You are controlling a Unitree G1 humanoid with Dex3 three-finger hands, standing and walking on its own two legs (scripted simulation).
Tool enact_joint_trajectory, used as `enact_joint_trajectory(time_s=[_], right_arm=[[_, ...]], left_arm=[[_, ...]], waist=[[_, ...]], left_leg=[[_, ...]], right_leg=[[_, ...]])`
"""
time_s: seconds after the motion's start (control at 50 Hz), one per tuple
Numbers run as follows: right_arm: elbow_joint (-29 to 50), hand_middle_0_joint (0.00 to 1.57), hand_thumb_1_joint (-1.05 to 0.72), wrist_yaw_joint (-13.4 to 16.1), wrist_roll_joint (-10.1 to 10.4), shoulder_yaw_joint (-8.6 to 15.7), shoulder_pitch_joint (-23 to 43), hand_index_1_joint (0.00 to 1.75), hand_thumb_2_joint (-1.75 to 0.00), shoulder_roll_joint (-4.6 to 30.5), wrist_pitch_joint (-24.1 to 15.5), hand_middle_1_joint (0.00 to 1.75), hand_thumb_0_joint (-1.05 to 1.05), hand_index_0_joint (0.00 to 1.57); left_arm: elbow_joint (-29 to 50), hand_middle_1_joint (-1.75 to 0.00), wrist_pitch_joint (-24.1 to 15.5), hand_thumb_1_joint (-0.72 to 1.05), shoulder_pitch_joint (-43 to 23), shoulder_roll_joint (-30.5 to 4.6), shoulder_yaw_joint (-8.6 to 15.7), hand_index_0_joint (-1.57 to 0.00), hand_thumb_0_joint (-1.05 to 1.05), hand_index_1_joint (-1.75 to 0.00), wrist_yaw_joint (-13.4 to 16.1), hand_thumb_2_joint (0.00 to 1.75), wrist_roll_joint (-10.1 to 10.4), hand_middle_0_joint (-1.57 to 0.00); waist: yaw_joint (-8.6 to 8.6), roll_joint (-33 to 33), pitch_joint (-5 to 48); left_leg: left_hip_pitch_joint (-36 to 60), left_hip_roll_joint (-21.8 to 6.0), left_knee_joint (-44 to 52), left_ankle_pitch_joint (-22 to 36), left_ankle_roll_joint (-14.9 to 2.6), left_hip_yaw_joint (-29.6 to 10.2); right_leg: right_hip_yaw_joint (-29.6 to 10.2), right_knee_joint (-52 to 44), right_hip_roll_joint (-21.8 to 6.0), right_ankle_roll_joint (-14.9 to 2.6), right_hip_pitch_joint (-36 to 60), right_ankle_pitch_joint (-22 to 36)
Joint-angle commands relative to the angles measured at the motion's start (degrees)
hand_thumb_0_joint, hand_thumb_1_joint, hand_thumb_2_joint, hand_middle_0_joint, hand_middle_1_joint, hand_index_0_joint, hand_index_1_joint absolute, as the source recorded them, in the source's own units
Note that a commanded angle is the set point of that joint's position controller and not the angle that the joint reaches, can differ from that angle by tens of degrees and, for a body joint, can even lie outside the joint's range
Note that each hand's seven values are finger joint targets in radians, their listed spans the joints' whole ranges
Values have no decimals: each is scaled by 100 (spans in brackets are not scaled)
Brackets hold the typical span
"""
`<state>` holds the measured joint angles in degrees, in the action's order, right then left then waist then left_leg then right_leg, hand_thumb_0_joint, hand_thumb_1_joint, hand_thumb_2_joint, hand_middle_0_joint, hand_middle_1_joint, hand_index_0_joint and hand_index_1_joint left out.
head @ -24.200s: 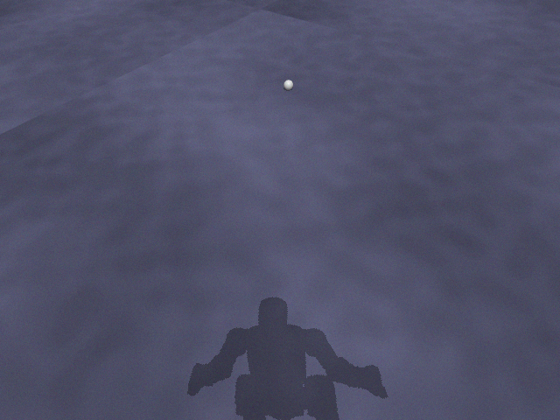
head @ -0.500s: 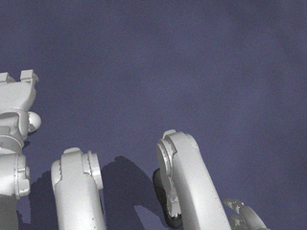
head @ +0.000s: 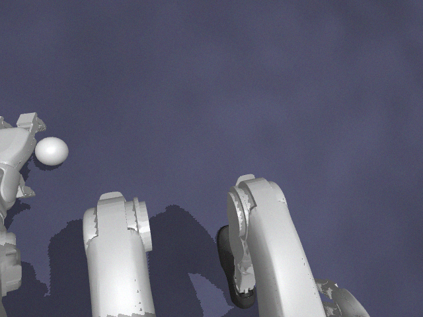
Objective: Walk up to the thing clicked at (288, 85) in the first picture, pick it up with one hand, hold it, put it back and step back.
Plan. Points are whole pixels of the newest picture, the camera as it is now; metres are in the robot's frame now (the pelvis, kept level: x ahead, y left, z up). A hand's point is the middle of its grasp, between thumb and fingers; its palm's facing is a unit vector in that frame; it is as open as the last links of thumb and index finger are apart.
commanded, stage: rest palm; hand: left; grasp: from above
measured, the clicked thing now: (52, 151) +0.44 +0.32 -0.29
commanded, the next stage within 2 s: close in 1.34 s
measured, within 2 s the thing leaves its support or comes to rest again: neither
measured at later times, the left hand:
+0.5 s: hand (46, 147) +0.44 +0.31 -0.24, palm faces -0.45 -0.12 -0.89, open 14.1 cm
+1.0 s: hand (51, 153) +0.43 +0.30 -0.25, palm faces -0.42 -0.11 -0.90, open 14.2 cm
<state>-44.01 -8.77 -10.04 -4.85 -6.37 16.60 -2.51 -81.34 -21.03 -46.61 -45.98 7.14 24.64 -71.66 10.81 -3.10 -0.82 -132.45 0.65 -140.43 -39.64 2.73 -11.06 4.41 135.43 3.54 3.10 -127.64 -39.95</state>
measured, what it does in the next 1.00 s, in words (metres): stands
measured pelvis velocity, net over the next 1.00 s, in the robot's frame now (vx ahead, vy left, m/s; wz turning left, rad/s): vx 0.00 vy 0.01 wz -0.08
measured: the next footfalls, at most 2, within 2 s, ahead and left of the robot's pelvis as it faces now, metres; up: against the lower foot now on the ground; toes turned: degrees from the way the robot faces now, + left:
none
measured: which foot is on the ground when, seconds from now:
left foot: down 0.00-1.00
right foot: down 0.00-1.00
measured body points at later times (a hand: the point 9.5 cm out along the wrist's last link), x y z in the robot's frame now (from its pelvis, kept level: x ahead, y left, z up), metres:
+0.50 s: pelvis +0.00 +0.01 -0.02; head +0.26 +0.09 +0.34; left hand +0.46 +0.31 -0.18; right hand +0.05 -0.26 -0.11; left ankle +0.07 +0.14 -0.29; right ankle +0.10 -0.12 -0.29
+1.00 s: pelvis +0.00 +0.01 -0.02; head +0.25 +0.11 +0.34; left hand +0.44 +0.31 -0.20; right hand +0.06 -0.27 -0.09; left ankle +0.07 +0.14 -0.29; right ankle +0.10 -0.12 -0.29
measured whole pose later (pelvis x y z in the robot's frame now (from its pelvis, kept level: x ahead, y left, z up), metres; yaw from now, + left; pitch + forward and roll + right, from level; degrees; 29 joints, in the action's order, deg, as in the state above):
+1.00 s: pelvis +0.00 +0.01 -0.02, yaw -5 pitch +27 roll -12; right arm -44.4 -13.2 -16.5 -11.8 -2.8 18.6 -10.7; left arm -99.2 -15.8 -53.4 -51.8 8.3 39.8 -76.4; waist 18.1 -6.8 -4.6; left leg -133.9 -0.3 -146.5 -41.0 2.2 -14.8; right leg 7.3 137.9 5.7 3.9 -128.5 -38.8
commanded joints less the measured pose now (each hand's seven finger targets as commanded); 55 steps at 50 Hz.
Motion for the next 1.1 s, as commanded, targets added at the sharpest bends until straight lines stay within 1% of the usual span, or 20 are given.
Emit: enact_joint_trajectory(time_s=[0.0,0.08,0.12,0.18,0.24,0.26,0.3,0.32,0.44,0.48,0.58,0.64,0.68,0.72,0.76,0.8,0.84,0.86,1.02,1.08], right_arm=[[-26,20,-89,76,-80,526,-1006,30,-90,1455,-65,30,0,20],[-102,20,-89,15,-151,481,-830,30,-90,1461,-177,30,0,20],[-146,20,-89,-17,-192,443,-795,30,-90,1508,-228,30,0,20],[-119,20,-89,-103,-253,339,-708,30,-90,1521,-325,30,0,20],[-67,20,-89,-169,-257,300,-621,30,-90,1538,-392,30,0,20],[-64,20,-89,-206,-279,257,-648,30,-90,1537,-442,30,0,20],[-40,20,-90,-264,-295,207,-704,30,-90,1536,-502,30,0,20],[21,20,-89,-260,-264,180,-664,30,-90,1565,-499,30,0,20],[111,20,-90,-305,-251,92,-770,30,-90,1603,-528,30,0,20],[133,20,-90,-319,-278,30,-830,30,-90,1613,-527,30,0,20],[80,20,-89,-310,-333,-19,-1009,30,-90,1703,-496,30,0,20],[82,20,-89,-314,-397,-65,-908,30,-90,1679,-534,30,0,20],[66,20,-89,-309,-414,-131,-894,30,-90,1746,-558,30,0,20],[14,20,-89,-312,-443,-139,-903,30,-90,1766,-566,30,0,20],[35,20,-89,-347,-523,-182,-835,30,-90,1745,-623,30,0,20],[59,20,-89,-355,-556,-226,-758,30,-90,1818,-662,30,0,20],[-7,20,-89,-350,-582,-209,-637,30,-90,1834,-714,30,0,20],[-11,20,-89,-363,-602,-210,-619,30,-90,1852,-752,30,0,20],[-39,20,-89,-490,-610,-247,-461,30,-90,1898,-963,30,0,20],[33,20,-90,-540,-584,-269,-442,30,-90,1952,-1038,30,0,20]], left_arm=[[689,-99,-100,-54,-1996,-1261,274,-6,0,-99,871,100,-226,-7],[-89,-99,265,-53,-2209,-1153,153,-6,0,-99,1263,100,-494,-7],[-343,-99,464,-53,-2296,-1298,255,-6,0,-99,1401,100,-537,-7],[-580,-100,746,-52,-2433,-1335,179,-6,0,-100,1423,99,-561,-6],[-751,-100,926,-52,-2131,-1427,282,-6,0,-100,1372,98,-406,-6],[-696,-102,953,-51,-2326,-1469,237,-6,0,-101,1327,97,-374,-6],[-605,-103,986,-52,-2215,-1579,279,-6,0,-102,1226,97,-291,-6],[-721,-102,1017,-51,-1840,-1533,367,-6,0,-101,1206,96,-165,-6],[-436,-102,892,-53,-1810,-1803,466,-6,0,-101,977,97,95,-6],[-392,-100,782,-54,-1790,-1851,480,-6,0,-100,936,98,101,-6],[-553,-99,476,-55,-1662,-2028,634,-5,0,-99,966,100,51,-6],[-665,-99,314,-56,-1836,-1787,340,-5,0,-100,999,101,-61,-6],[-788,-99,244,-54,-1883,-1868,361,-6,0,-99,1126,99,-76,-6],[-783,-98,208,-54,-1835,-2105,477,-6,0,-99,1272,100,-214,-6],[-1035,-99,258,-54,-1933,-1889,265,-6,0,-99,1350,100,-328,-6],[-1115,-98,278,-53,-2068,-1962,301,-6,0,-99,1509,99,-326,-7],[-1146,-98,356,-54,-1960,-1993,266,-6,0,-99,1630,100,-412,-6],[-1201,-99,406,-52,-2014,-2015,244,-6,0,-99,1672,100,-416,-7],[-1269,-101,754,-51,-2183,-1868,69,-7,0,-100,1825,95,-259,-6],[-1240,-102,796,-51,-2181,-1956,151,-7,0,-101,1793,95,-156,-6]], waist=[[358,2032,3714],[476,2203,3510],[484,2280,3560],[604,2473,3501],[486,2433,3552],[584,2406,3488],[549,2338,3612],[439,2221,3741],[503,1988,3754],[524,1973,3691],[598,1811,3585],[679,1994,3358],[714,1976,3233],[639,1998,3338],[766,2036,3175],[837,2079,2970],[729,2235,2991],[766,2154,3013],[848,2356,3010],[846,2401,2990]], left_leg=[[3083,-71,1349,839,-320,653],[3112,-74,1354,749,-295,652],[3043,-68,1328,801,-309,646],[3097,-65,1220,948,-331,654],[2977,-75,1239,958,-340,636],[2904,-79,1156,935,-349,634],[2855,-85,1012,1121,-376,666],[2831,-76,1093,1207,-381,657],[2557,-120,947,1264,-423,610],[2462,-125,903,1226,-426,592],[2341,-150,878,1165,-428,521],[2514,-162,910,957,-383,484],[2401,-153,905,842,-386,455],[2511,-174,896,1025,-371,470],[2559,-184,843,959,-359,461],[2491,-173,907,767,-351,420],[2546,-186,980,714,-327,448],[2508,-193,908,707,-335,440],[2582,-221,908,829,-309,379],[2640,-228,969,869,-291,314]], right_leg=[[695,-1231,83,-455,1256,1040],[785,-1056,88,-457,879,987],[806,-1007,99,-434,897,1068],[826,-887,95,-392,931,1267],[839,-897,125,-406,1074,1279],[842,-856,118,-407,1081,1303],[791,-898,141,-416,1399,1513],[795,-950,149,-405,1570,1546],[769,-1012,185,-418,1941,1705],[777,-1015,192,-414,2000,1666],[833,-1069,232,-387,2160,1634],[877,-1067,264,-422,1863,1415],[925,-1071,264,-405,1841,1321],[918,-1053,283,-403,1950,1485],[943,-971,291,-406,1777,1439],[1021,-961,275,-414,1619,1245],[999,-1017,318,-433,1592,1171],[1007,-986,314,-429,1569,1178],[1055,-911,306,-422,1520,1357],[1090,-874,288,-422,1544,1386]])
